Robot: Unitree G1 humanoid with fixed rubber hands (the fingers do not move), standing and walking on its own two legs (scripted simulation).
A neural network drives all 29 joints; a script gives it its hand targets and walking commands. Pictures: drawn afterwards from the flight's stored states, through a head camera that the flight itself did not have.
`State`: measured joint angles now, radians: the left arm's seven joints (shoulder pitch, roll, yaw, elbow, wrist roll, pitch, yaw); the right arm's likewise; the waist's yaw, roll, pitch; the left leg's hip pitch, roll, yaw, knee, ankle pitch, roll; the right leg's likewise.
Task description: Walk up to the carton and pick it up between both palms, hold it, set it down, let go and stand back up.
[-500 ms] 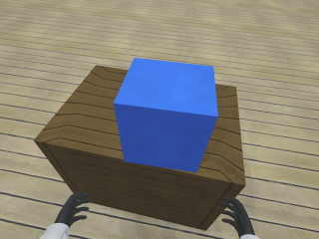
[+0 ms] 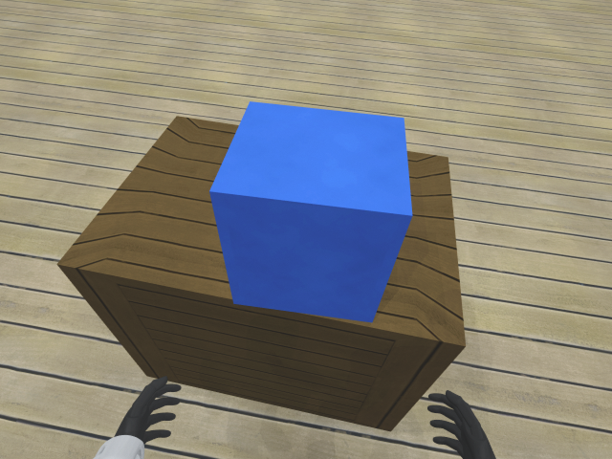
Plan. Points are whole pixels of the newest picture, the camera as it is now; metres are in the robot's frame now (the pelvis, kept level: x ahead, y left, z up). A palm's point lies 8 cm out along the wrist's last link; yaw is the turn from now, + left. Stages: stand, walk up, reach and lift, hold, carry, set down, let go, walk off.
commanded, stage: let go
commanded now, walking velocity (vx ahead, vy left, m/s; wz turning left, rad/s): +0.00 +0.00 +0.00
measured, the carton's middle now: (313, 216) +0.50 +0.01 +0.00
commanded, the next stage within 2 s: stand in 0.14 s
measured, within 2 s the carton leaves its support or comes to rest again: neither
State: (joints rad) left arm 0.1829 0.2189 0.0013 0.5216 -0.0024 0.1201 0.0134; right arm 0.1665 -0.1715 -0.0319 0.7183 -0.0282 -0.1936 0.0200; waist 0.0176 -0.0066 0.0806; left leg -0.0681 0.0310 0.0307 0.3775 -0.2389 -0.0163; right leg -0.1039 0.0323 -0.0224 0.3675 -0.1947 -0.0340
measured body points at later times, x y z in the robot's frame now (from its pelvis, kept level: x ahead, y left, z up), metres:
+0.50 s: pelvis +0.00 +0.01 +0.00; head -0.01 +0.01 +0.45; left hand +0.10 +0.26 -0.11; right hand +0.08 -0.24 -0.13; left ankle -0.02 +0.13 -0.75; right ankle +0.01 -0.10 -0.75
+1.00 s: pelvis -0.02 +0.02 +0.00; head -0.03 +0.02 +0.45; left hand +0.00 +0.27 -0.14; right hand -0.01 -0.23 -0.15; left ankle -0.02 +0.13 -0.75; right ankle +0.01 -0.10 -0.75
